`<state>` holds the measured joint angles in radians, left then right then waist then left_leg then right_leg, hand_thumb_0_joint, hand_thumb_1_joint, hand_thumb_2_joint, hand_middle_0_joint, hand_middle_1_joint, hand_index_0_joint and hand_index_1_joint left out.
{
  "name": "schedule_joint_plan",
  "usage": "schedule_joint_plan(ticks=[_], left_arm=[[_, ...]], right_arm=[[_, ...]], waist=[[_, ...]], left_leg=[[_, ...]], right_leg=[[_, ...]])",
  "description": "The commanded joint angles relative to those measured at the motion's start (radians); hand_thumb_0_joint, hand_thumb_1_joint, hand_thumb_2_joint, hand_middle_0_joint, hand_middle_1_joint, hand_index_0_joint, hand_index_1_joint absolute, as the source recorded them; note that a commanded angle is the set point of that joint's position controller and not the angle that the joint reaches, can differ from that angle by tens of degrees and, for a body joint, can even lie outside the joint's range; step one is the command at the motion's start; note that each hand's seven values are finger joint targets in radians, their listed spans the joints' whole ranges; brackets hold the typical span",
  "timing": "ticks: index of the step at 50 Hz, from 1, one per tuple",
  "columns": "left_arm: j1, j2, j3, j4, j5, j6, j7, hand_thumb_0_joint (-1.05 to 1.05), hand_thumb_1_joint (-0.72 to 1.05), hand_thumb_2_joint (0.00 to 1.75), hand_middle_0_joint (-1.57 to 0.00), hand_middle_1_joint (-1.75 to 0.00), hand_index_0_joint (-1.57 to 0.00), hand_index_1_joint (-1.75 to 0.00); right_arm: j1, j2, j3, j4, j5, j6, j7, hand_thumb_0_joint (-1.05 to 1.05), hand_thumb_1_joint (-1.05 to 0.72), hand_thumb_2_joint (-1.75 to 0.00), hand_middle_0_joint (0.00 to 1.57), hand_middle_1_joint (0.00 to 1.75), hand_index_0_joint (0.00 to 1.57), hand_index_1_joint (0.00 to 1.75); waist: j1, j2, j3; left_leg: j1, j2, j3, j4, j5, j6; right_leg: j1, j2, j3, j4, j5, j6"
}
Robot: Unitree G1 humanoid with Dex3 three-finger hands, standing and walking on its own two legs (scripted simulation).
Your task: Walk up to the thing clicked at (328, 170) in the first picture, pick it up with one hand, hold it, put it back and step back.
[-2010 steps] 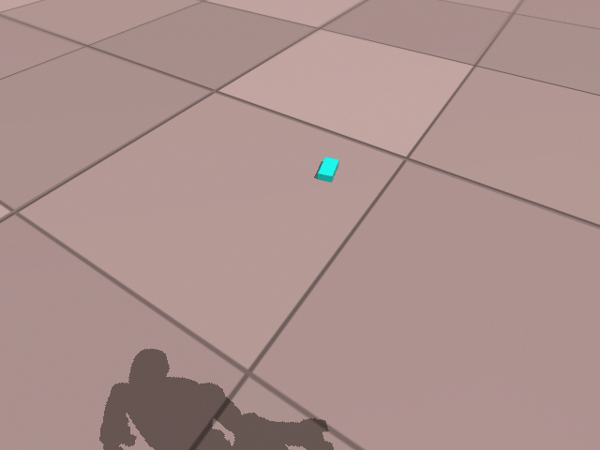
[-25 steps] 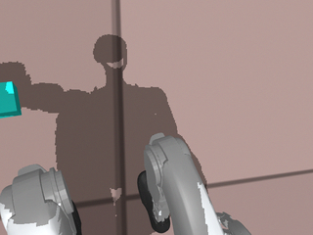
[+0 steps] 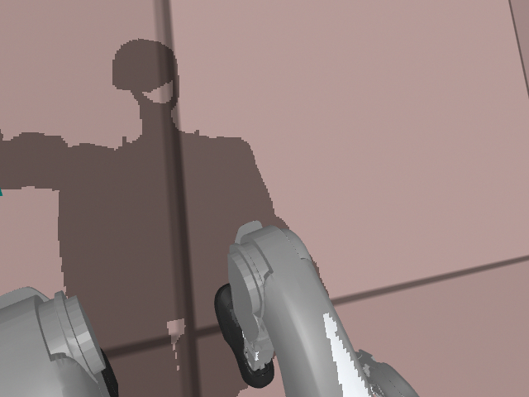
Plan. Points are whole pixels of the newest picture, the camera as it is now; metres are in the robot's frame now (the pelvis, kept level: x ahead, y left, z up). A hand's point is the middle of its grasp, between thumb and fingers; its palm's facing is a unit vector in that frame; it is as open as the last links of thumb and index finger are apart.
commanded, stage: rest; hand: left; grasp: from above
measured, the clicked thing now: out of the picture +0.47 +0.32 -0.26
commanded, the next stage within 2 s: open in 0.70 s
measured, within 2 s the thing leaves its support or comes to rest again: rests again in 0.48 s
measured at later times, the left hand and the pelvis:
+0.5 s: hand out of the picture +0.46 +0.32 -0.25, palm faces -0.46 -0.11 -0.88, open 10.3 cm; pelvis +0.00 +0.00 +0.00, yaw -1 degrees
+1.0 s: hand out of the picture +0.46 +0.32 -0.25, palm faces -0.46 -0.11 -0.88, open 10.5 cm; pelvis +0.00 +0.00 +0.00, yaw -2 degrees
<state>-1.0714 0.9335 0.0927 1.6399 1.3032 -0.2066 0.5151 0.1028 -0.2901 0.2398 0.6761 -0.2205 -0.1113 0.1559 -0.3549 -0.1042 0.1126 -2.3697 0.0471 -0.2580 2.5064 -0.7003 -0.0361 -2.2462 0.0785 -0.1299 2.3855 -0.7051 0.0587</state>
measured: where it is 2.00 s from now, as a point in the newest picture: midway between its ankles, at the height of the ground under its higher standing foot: (183, 384)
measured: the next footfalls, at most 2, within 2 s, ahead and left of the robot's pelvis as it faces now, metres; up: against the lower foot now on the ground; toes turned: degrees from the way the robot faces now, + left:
none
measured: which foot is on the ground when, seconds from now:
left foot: down 0.00-1.00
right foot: down 0.00-1.00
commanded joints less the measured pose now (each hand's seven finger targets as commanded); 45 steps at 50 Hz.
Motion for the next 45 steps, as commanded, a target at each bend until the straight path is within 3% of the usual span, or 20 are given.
schedule_joint_plan(ticks=[1, 7, 9, 10, 11, 13, 14, 15, 19, 21, 22, 27, 29, 34, 35, 38, 40, 41, 42, 45], left_arm=[[-0.307, 0.239, 0.0, -0.13, -0.019, -0.001, 0.053, 0.0, 0.69, 0.7, -1.0, -0.68, -1.03, -0.65], [-0.297, 0.256, 0.005, -0.112, -0.03, 0.008, 0.071, 0.0, 0.68, 0.68, -0.99, -0.67, -1.02, -0.64], [-0.289, 0.236, -0.016, -0.085, -0.023, 0.015, 0.065, 0.0, 0.67, 0.68, -1.0, -0.66, -1.03, -0.63], [-0.294, 0.248, -0.009, -0.106, -0.03, 0.012, 0.068, 0.0, 0.67, 0.67, -0.99, -0.66, -1.02, -0.63], [-0.313, 0.25, -0.008, -0.092, -0.033, 0.012, 0.068, 0.0, 0.67, 0.69, -0.99, -0.66, -1.02, -0.63], [-0.285, 0.274, 0.006, -0.095, -0.029, 0.011, 0.071, 0.0, 0.65, 0.69, -0.98, -0.67, -1.01, -0.64], [-0.286, 0.241, -0.019, -0.076, -0.028, 0.011, 0.066, 0.0, 0.66, 0.69, -0.99, -0.66, -1.02, -0.63], [-0.288, 0.271, 0.005, -0.091, -0.029, 0.008, 0.071, 0.0, 0.67, 0.66, -0.99, -0.67, -1.02, -0.63], [-0.285, 0.255, -0.022, -0.076, -0.033, 0.003, 0.074, 0.0, 0.65, 0.68, -0.97, -0.67, -1.0, -0.64], [-0.277, 0.302, 0.013, -0.064, -0.032, 0.001, 0.084, 0.0, 0.65, 0.68, -0.97, -0.68, -1.0, -0.64], [-0.294, 0.28, -0.009, -0.093, -0.03, -0.005, 0.084, 0.0, 0.64, 0.68, -0.97, -0.66, -1.0, -0.63], [-0.292, 0.299, 0.007, -0.071, -0.032, -0.007, 0.093, 0.0, 0.62, 0.68, -0.96, -0.65, -0.99, -0.62], [-0.291, 0.272, -0.022, -0.075, -0.033, -0.005, 0.088, 0.0, 0.62, 0.66, -0.96, -0.65, -0.98, -0.62], [-0.266, 0.322, 0.011, -0.054, -0.035, -0.011, 0.101, 0.0, 0.6, 0.65, -0.94, -0.64, -0.96, -0.61], [-0.271, 0.3, -0.009, -0.031, -0.031, -0.01, 0.099, 0.0, 0.58, 0.64, -0.92, -0.64, -0.95, -0.61], [-0.28, 0.33, 0.01, -0.04, -0.033, -0.009, 0.103, 0.0, 0.6, 0.63, -0.94, -0.62, -0.96, -0.59], [-0.274, 0.306, -0.013, -0.033, -0.036, -0.013, 0.103, 0.0, 0.59, 0.63, -0.93, -0.62, -0.96, -0.59], [-0.28, 0.279, -0.041, -0.032, -0.036, -0.011, 0.098, 0.0, 0.51, 0.63, -0.85, -0.64, -0.88, -0.61], [-0.271, 0.32, -0.009, -0.034, -0.037, -0.011, 0.102, 0.0, 0.43, 0.62, -0.77, -0.65, -0.8, -0.62], [-0.263, 0.316, -0.015, -0.027, -0.033, -0.01, 0.103, 0.0, 0.19, 0.56, -0.53, -0.65, -0.57, -0.62]], right_arm=[[0.195, -0.306, -0.084, 0.011, -0.003, -0.014, -0.005, 0.0, -0.9, -0.9, 0.2, 0.3, 0.2, 0.3], [0.192, -0.317, -0.069, 0.003, -0.01, -0.029, 0.006, 0.0, -0.9, -0.9, 0.2, 0.3, 0.2, 0.3], [0.192, -0.316, -0.065, 0.008, -0.013, -0.035, 0.011, 0.0, -0.9, -0.9, 0.2, 0.3, 0.2, 0.3], [0.183, -0.318, -0.065, 0.007, -0.012, -0.036, 0.012, 0.0, -0.9, -0.9, 0.2, 0.3, 0.2, 0.3], [0.193, -0.326, -0.062, 0.003, -0.012, -0.043, 0.015, 0.0, -0.9, -0.9, 0.2, 0.3, 0.2, 0.3], [0.179, -0.33, -0.059, -0.008, -0.013, -0.045, 0.015, 0.0, -0.9, -0.9, 0.2, 0.3, 0.2, 0.3], [0.18, -0.33, -0.059, -0.001, -0.013, -0.046, 0.017, 0.0, -0.91, -0.9, 0.2, 0.3, 0.2, 0.3], [0.18, -0.333, -0.057, -0.006, -0.017, -0.048, 0.019, 0.0, -0.9, -0.9, 0.2, 0.3, 0.2, 0.3], [0.168, -0.333, -0.045, -0.012, -0.016, -0.055, 0.025, 0.0, -0.9, -0.9, 0.2, 0.3, 0.2, 0.3], [0.174, -0.346, -0.047, -0.01, -0.016, -0.056, 0.024, 0.0, -0.9, -0.9, 0.2, 0.3, 0.2, 0.3], [0.169, -0.342, -0.042, -0.018, -0.019, -0.058, 0.025, 0.0, -0.9, -0.9, 0.2, 0.3, 0.2, 0.3], [0.171, -0.347, -0.034, -0.019, -0.026, -0.065, 0.031, 0.0, -0.9, -0.9, 0.2, 0.3, 0.2, 0.3], [0.164, -0.341, -0.027, -0.022, -0.027, -0.071, 0.035, 0.0, -0.9, -0.9, 0.2, 0.3, 0.2, 0.3], [0.168, -0.362, -0.027, -0.014, -0.029, -0.067, 0.035, 0.0, -0.9, -0.9, 0.2, 0.3, 0.2, 0.3], [0.16, -0.352, -0.02, -0.02, -0.03, -0.069, 0.036, 0.0, -0.91, -0.9, 0.2, 0.3, 0.2, 0.3], [0.165, -0.364, -0.017, -0.018, -0.036, -0.071, 0.039, 0.0, -0.9, -0.9, 0.2, 0.3, 0.2, 0.3], [0.148, -0.362, -0.01, -0.029, -0.033, -0.073, 0.038, 0.0, -0.9, -0.9, 0.2, 0.3, 0.2, 0.3], [0.149, -0.353, -0.007, -0.019, -0.033, -0.077, 0.041, 0.0, -0.9, -0.9, 0.2, 0.3, 0.2, 0.3], [0.154, -0.37, -0.012, -0.023, -0.034, -0.08, 0.04, 0.0, -0.9, -0.9, 0.2, 0.3, 0.2, 0.3], [0.15, -0.369, -0.014, -0.029, -0.034, -0.081, 0.04, 0.0, -0.9, -0.9, 0.2, 0.3, 0.2, 0.3]], waist=[[-0.025, 0.495, -0.688], [-0.035, 0.491, -0.69], [-0.042, 0.508, -0.666], [-0.033, 0.512, -0.678], [-0.057, 0.5, -0.658], [-0.037, 0.513, -0.675], [-0.048, 0.511, -0.639], [-0.047, 0.528, -0.651], [-0.052, 0.517, -0.642], [-0.049, 0.499, -0.64], [-0.05, 0.511, -0.645], [-0.064, 0.494, -0.631], [-0.066, 0.5, -0.625], [-0.064, 0.508, -0.64], [-0.068, 0.515, -0.616], [-0.075, 0.498, -0.599], [-0.073, 0.49, -0.599], [-0.078, 0.493, -0.582], [-0.08, 0.491, -0.593], [-0.071, 0.493, -0.589]], left_leg=[[0.532, 0.017, 0.127, -0.214, 0.23, 0.048], [0.524, 0.021, 0.123, -0.204, 0.237, 0.05], [0.54, 0.022, 0.119, -0.205, 0.244, 0.046], [0.539, 0.024, 0.115, -0.21, 0.237, 0.045], [0.538, 0.022, 0.114, -0.198, 0.238, 0.045], [0.55, 0.023, 0.109, -0.213, 0.242, 0.041], [0.541, 0.021, 0.11, -0.209, 0.232, 0.04], [0.547, 0.023, 0.109, -0.217, 0.231, 0.04], [0.537, 0.025, 0.104, -0.212, 0.225, 0.041], [0.524, 0.025, 0.104, -0.206, 0.213, 0.044], [0.534, 0.025, 0.104, -0.208, 0.231, 0.041], [0.519, 0.028, 0.101, -0.194, 0.236, 0.046], [0.528, 0.03, 0.101, -0.19, 0.235, 0.046], [0.537, 0.034, 0.087, -0.201, 0.257, 0.039], [0.525, 0.033, 0.091, -0.198, 0.242, 0.04], [0.512, 0.032, 0.091, -0.194, 0.229, 0.044], [0.504, 0.034, 0.09, -0.193, 0.225, 0.045], [0.51, 0.033, 0.091, -0.19, 0.216, 0.045], [0.519, 0.035, 0.086, -0.19, 0.226, 0.044], [0.518, 0.035, 0.086, -0.194, 0.214, 0.043]], right_leg=[[0.346, 0.034, -0.121, -0.214, 0.312, -0.077], [0.382, 0.037, -0.124, -0.218, 0.328, -0.071], [0.369, 0.038, -0.128, -0.205, 0.332, -0.074], [0.367, 0.041, -0.129, -0.207, 0.322, -0.076], [0.359, 0.036, -0.135, -0.204, 0.324, -0.074], [0.372, 0.039, -0.138, -0.203, 0.322, -0.077], [0.345, 0.037, -0.142, -0.198, 0.311, -0.079], [0.363, 0.039, -0.142, -0.205, 0.311, -0.077], [0.361, 0.042, -0.143, -0.202, 0.312, -0.077], [0.366, 0.042, -0.143, -0.209, 0.303, -0.074], [0.374, 0.041, -0.146, -0.207, 0.317, -0.074], [0.388, 0.044, -0.144, -0.211, 0.331, -0.068], [0.388, 0.048, -0.142, -0.213, 0.332, -0.068], [0.402, 0.049, -0.156, -0.201, 0.341, -0.07], [0.393, 0.049, -0.149, -0.2, 0.334, -0.073], [0.387, 0.048, -0.156, -0.208, 0.326, -0.068], [0.394, 0.05, -0.153, -0.209, 0.322, -0.069], [0.378, 0.052, -0.151, -0.205, 0.317, -0.07], [0.386, 0.05, -0.159, -0.209, 0.322, -0.066], [0.382, 0.052, -0.156, -0.208, 0.311, -0.069]])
